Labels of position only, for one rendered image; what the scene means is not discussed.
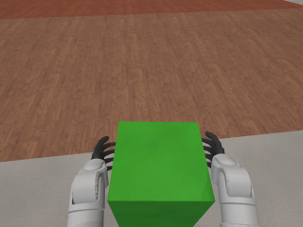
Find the left robot forearm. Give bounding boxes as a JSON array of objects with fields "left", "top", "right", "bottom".
[{"left": 67, "top": 158, "right": 109, "bottom": 227}]

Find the carton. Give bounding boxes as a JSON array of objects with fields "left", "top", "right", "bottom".
[{"left": 107, "top": 121, "right": 215, "bottom": 227}]

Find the robot left hand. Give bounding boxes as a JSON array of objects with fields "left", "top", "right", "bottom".
[{"left": 91, "top": 135, "right": 116, "bottom": 171}]

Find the right robot forearm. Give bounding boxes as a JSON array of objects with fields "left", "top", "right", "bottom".
[{"left": 211, "top": 153, "right": 263, "bottom": 227}]

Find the robot right hand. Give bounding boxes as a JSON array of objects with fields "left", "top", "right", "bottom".
[{"left": 202, "top": 131, "right": 225, "bottom": 168}]

